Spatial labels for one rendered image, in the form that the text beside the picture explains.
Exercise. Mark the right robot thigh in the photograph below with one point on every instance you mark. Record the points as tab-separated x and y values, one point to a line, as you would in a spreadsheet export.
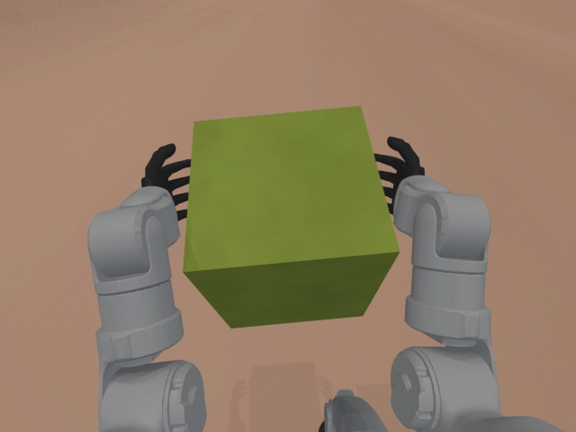
351	414

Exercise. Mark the robot left upper arm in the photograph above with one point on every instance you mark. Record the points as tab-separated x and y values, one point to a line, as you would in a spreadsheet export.
157	397

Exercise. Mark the robot left hand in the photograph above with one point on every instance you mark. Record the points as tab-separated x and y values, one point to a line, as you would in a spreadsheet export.
157	175

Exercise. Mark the right robot shin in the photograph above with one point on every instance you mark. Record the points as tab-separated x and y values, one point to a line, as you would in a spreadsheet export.
344	393

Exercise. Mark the robot left forearm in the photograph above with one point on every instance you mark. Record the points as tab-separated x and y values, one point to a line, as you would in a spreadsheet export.
131	270

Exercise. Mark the robot right hand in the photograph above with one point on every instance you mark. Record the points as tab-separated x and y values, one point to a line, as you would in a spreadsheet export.
410	167

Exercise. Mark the robot right forearm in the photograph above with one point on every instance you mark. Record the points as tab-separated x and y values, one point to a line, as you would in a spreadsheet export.
450	239

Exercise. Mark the carton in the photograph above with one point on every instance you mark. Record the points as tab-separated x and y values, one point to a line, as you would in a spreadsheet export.
287	220

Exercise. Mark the robot right upper arm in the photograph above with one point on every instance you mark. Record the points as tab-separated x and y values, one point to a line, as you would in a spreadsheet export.
451	389

